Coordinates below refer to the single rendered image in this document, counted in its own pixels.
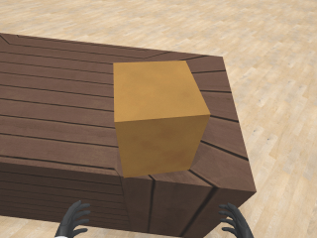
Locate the pedestal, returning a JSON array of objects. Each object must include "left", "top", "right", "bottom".
[{"left": 0, "top": 33, "right": 257, "bottom": 238}]

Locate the carton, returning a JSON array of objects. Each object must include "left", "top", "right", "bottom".
[{"left": 113, "top": 60, "right": 211, "bottom": 179}]

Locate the right robot hand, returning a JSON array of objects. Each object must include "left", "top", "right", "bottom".
[{"left": 218, "top": 202, "right": 255, "bottom": 238}]

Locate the left robot hand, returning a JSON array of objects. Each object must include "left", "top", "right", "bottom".
[{"left": 53, "top": 200, "right": 91, "bottom": 238}]

